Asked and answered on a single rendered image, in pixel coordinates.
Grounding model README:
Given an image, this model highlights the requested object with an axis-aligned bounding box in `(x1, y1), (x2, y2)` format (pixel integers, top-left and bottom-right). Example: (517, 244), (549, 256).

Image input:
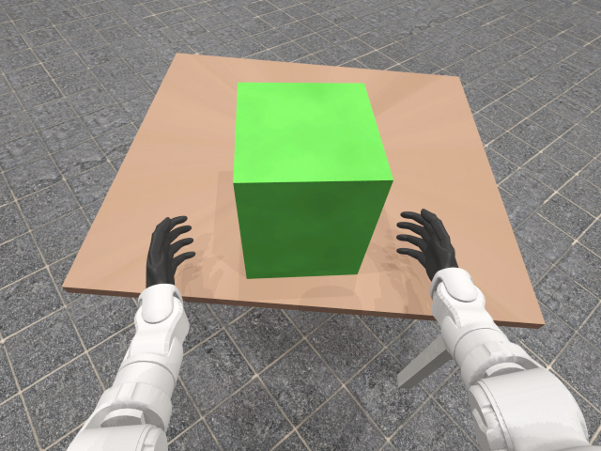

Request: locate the right robot hand
(396, 209), (458, 282)

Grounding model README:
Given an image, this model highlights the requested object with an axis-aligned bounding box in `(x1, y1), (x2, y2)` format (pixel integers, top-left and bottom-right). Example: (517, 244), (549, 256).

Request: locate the carton
(233, 83), (393, 279)

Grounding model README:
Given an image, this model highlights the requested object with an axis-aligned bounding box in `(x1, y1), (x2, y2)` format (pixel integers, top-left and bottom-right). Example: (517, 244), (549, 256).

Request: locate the left robot hand
(146, 216), (195, 288)

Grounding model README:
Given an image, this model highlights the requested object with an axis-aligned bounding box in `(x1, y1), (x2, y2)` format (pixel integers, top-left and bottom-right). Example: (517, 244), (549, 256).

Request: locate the robot right upper arm
(468, 367), (601, 451)

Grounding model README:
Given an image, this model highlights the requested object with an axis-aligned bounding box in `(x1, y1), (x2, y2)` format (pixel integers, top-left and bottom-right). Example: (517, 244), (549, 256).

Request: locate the robot left upper arm
(69, 424), (168, 451)

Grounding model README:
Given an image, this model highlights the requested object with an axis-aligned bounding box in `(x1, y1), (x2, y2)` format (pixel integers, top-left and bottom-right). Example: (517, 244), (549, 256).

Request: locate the table
(62, 53), (546, 389)

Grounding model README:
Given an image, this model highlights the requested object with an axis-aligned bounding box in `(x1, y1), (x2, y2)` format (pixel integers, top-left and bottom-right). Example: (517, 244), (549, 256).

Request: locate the robot right forearm
(430, 268), (589, 442)

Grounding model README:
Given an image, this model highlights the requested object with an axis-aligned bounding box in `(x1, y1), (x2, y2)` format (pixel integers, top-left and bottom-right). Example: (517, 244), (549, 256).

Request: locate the robot left forearm
(67, 284), (190, 451)

